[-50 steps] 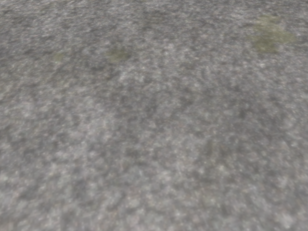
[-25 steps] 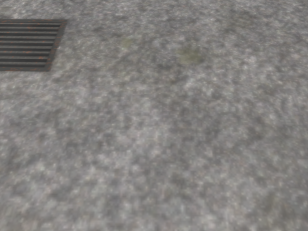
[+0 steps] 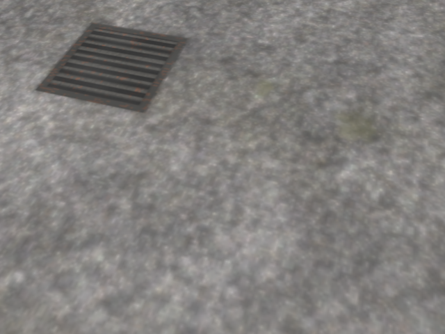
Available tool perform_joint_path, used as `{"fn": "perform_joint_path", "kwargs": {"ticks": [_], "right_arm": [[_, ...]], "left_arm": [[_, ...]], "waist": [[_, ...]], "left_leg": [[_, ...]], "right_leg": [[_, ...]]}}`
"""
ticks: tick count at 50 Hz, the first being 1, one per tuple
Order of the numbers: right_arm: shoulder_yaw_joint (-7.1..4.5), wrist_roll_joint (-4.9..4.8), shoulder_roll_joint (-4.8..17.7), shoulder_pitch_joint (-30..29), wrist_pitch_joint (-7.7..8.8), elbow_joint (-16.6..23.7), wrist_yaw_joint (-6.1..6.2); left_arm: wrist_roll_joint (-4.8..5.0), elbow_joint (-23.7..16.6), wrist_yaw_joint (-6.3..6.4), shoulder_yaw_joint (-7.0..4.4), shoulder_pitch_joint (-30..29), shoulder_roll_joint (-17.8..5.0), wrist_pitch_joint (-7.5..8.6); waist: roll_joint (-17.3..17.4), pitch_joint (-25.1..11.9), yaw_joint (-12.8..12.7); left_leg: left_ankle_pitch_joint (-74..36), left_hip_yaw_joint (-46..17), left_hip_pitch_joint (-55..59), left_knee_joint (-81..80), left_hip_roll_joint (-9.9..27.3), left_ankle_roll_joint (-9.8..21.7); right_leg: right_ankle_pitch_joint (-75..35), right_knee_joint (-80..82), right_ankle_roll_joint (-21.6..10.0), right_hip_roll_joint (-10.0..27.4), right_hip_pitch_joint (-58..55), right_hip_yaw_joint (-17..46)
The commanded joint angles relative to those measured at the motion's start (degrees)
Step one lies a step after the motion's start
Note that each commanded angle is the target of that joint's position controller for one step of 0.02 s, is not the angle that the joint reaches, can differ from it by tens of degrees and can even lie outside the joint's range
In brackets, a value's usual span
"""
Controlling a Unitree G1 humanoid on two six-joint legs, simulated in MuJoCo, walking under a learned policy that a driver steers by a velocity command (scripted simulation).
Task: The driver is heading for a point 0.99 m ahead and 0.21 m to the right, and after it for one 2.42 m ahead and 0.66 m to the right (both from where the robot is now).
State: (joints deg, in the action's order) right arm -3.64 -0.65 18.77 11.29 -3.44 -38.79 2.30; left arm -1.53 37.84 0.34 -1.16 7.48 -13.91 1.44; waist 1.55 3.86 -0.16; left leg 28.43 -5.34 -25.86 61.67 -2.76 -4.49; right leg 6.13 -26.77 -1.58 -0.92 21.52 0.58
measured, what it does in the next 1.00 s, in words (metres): walks ahead: left foot, then right foot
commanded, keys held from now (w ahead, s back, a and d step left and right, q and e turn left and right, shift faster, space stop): no key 0.04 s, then w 0.82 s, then no key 0.08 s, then e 0.06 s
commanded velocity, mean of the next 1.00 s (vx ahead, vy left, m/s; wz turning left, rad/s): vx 0.36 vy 0.00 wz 0.06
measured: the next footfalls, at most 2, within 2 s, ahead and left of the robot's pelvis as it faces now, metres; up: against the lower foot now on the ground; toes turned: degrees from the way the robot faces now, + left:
left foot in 0.16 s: +0.04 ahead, +0.13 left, +0.00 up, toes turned -1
right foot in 0.54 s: +0.27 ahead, -0.13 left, +0.00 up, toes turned +0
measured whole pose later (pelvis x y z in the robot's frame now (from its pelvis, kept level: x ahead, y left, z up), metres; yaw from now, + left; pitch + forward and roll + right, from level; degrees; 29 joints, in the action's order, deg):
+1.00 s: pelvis +0.36 -0.02 +0.00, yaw +0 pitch +2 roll -2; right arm -1.6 0.1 14.8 3.0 5.4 -38.4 -2.2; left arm 0.9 48.3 -0.1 -2.8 22.3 -16.5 3.1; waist 2.1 2.3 -5.4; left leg -4.6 -1.9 -32.8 29.4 2.8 1.2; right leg 19.2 -15.2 -1.2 -3.1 -2.6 -1.0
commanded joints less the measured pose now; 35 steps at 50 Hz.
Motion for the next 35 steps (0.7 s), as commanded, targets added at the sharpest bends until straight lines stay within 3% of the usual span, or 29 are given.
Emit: {"fn": "perform_joint_path", "kwargs": {"ticks": [1,2,4,6,7,8,9,10,11,12,14,16,19,23,25,26,27,28,29,30,31,32,33,35], "right_arm": [[-0.13,0.60,1.40,4.39,0.61,2.34,-0.10],[0.04,0.66,1.35,3.45,0.78,2.45,-0.30],[0.05,0.37,1.77,3.90,0.87,1.81,-0.77],[-0.21,0.61,2.32,6.21,1.19,0.41,-1.43],[-0.19,0.90,2.34,6.47,1.55,0.13,-1.56],[-0.13,1.09,2.70,7.85,2.12,0.00,-1.46],[-0.83,1.57,6.00,11.57,2.69,-0.81,-1.12],[-2.20,1.30,10.28,13.69,3.16,-2.00,-1.46],[-2.02,2.02,10.19,11.10,4.38,-1.30,-1.36],[-1.31,1.93,7.61,9.02,5.62,-1.08,-1.01],[-0.66,0.42,5.01,8.21,6.84,-1.18,-1.00],[-0.49,0.22,4.47,9.38,6.99,-1.67,-1.03],[-0.97,0.16,5.74,10.59,6.66,-2.01,-1.24],[-1.83,-0.60,8.38,12.79,6.53,-3.04,-1.78],[-2.00,-0.82,8.80,11.82,6.34,-3.33,-1.88],[-1.84,-0.72,8.46,11.42,6.27,-3.40,-1.87],[-1.29,-0.36,6.92,11.66,6.33,-3.57,-1.88],[-0.04,0.76,3.74,11.41,6.52,-2.34,-1.85],[1.24,-0.03,-0.85,15.12,7.63,0.19,-1.51],[-0.12,-1.20,4.66,12.74,8.47,-0.63,-1.53],[-0.83,-2.13,6.79,8.86,8.86,-0.02,-2.00],[-0.61,-1.70,6.09,6.96,9.01,-0.14,-2.05],[-0.63,-0.79,5.21,5.68,9.04,-0.17,-2.11],[-0.55,-0.35,3.52,6.73,8.43,-0.91,-2.43]], "left_arm": [[0.40,-2.80,0.15,-2.30,-2.04,-8.02,0.12],[0.67,-2.34,0.11,-2.53,-1.30,-8.56,-0.01],[1.22,-1.62,-0.14,-2.69,0.04,-9.31,-0.37],[2.29,-1.06,-0.23,-3.16,0.24,-11.37,-0.89],[2.34,-0.65,-0.21,-2.96,0.88,-10.91,-0.89],[2.22,-0.67,-0.26,-2.46,0.44,-9.41,-0.64],[1.89,-2.20,-0.43,-1.55,-2.26,-6.11,-0.05],[2.37,-4.02,-0.52,-1.53,-5.13,-5.24,1.18],[3.20,-4.64,-0.37,-2.87,-6.84,-8.90,2.11],[3.52,-3.65,-0.56,-3.57,-3.98,-9.95,2.66],[2.42,-2.22,-1.09,-3.71,-2.01,-9.32,3.25],[2.05,-2.09,-1.91,-2.98,-3.77,-6.74,3.77],[2.43,-2.76,-2.92,-1.89,-6.76,-4.40,3.82],[3.17,-3.79,-3.48,-1.97,-8.29,-6.48,3.74],[3.23,-3.04,-3.32,-2.44,-5.32,-7.96,3.85],[2.96,-1.88,-2.97,-2.98,-1.87,-8.95,3.80],[2.90,0.01,-2.36,-4.03,4.64,-10.98,3.76],[2.40,1.53,-1.77,-5.05,13.88,-14.52,3.72],[1.36,2.63,-2.09,-6.27,18.47,-20.42,3.41],[1.96,2.52,-2.38,-4.84,17.12,-15.16,3.61],[2.11,2.33,-2.18,-3.94,13.72,-12.60,3.62],[1.76,1.82,-2.13,-3.54,10.89,-11.33,3.57],[1.43,1.65,-2.19,-3.24,8.81,-10.11,3.49],[0.95,1.50,-2.03,-2.89,6.78,-8.79,3.81]], "waist": [[-10.82,-9.45,1.04],[-11.20,-10.09,0.23],[-11.20,-11.31,-0.26],[-11.68,-8.69,1.37],[-11.05,-7.03,1.91],[-9.39,-6.00,3.00],[-1.41,-5.16,4.44],[11.05,-1.87,5.52],[10.84,3.46,5.68],[9.84,3.94,3.36],[7.49,2.21,2.76],[5.28,0.59,3.51],[6.26,-0.23,4.86],[6.64,1.06,5.07],[6.36,0.84,2.53],[5.72,-0.76,0.47],[4.00,-4.68,-2.63],[-2.70,-12.65,-6.59],[-20.93,-19.02,-5.18],[-15.17,-15.74,-5.96],[-11.80,-9.16,-4.90],[-7.32,-6.42,-3.62],[-5.56,-4.14,-2.54],[-7.23,-3.78,-0.27]], "left_leg": [[-1.30,2.36,5.21,-10.65,2.33,-0.28],[-2.37,2.70,6.50,-14.29,2.71,0.11],[-6.13,3.91,10.93,-22.10,2.65,1.48],[-11.26,7.54,17.59,-30.41,0.61,4.00],[-9.86,7.88,20.10,-32.21,0.34,5.56],[-6.98,5.05,22.92,-34.59,2.49,7.88],[2.97,-6.22,25.61,-40.09,10.55,12.26],[16.92,-22.57,21.87,-50.38,19.22,18.10],[15.50,-29.10,19.05,-54.88,22.70,20.80],[10.89,-26.64,20.80,-54.24,21.87,20.08],[0.95,-19.93,26.71,-53.12,19.00,17.47],[-9.64,-12.96,27.10,-52.98,16.09,15.99],[-15.89,-6.01,22.33,-52.65,13.40,15.11],[-14.78,-6.99,19.57,-51.85,16.16,15.39],[-17.01,-7.00,19.37,-49.78,17.14,14.25],[-22.64,-5.67,18.51,-45.98,16.12,13.21],[-29.89,-2.63,16.33,-37.27,13.46,11.65],[-25.31,1.35,8.61,-20.12,9.82,9.04],[-1.08,4.64,-10.13,0.02,0.82,5.00],[3.07,-1.64,-16.50,8.24,2.58,4.97],[-1.52,-1.05,-19.90,10.06,5.56,6.04],[-6.25,0.24,-18.47,8.79,7.75,6.43],[-9.74,0.70,-17.75,6.10,9.09,6.27],[-13.79,0.95,-13.03,3.08,10.58,5.71]], "right_leg": [[-8.90,8.98,-10.72,11.65,-7.87,10.81],[-8.74,8.71,-11.28,12.32,-8.95,11.31],[9.01,10.54,-10.97,12.36,-8.04,12.42],[25.47,12.72,-9.08,11.59,-1.64,12.85],[30.04,12.82,-7.20,10.69,1.68,12.59],[31.54,10.61,-4.82,9.46,5.45,11.60],[28.85,0.62,-1.15,5.21,12.54,5.99],[22.11,-13.70,1.94,-2.16,17.96,-3.74],[21.57,-22.08,1.36,0.86,22.05,1.21],[18.77,-26.15,0.86,2.26,24.39,2.76],[12.83,-26.47,0.76,4.08,27.29,2.86],[6.85,-22.30,1.54,4.12,23.62,0.64],[1.85,-12.14,2.85,2.70,13.57,-1.98],[1.83,-5.53,1.76,2.14,6.46,-1.99],[1.52,-2.70,0.01,1.95,1.63,-2.14],[1.80,-1.50,-0.98,0.98,-3.83,-2.94],[2.21,-0.60,-2.52,0.86,-13.18,-2.64],[3.60,-0.44,-5.75,9.44,-27.08,7.20],[18.45,8.19,-14.29,22.06,-40.00,34.58],[26.27,13.05,-14.53,22.33,-37.25,40.66],[24.11,12.85,-12.83,21.25,-32.11,33.11],[17.91,13.19,-11.81,18.66,-26.97,27.04],[12.32,14.28,-11.65,16.50,-22.83,22.84],[4.87,16.94,-11.54,13.85,-17.43,17.12]]}}
Over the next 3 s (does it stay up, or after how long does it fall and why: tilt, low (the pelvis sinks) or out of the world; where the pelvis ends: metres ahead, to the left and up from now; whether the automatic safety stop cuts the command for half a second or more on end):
stays up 0.67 -0.19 -0.01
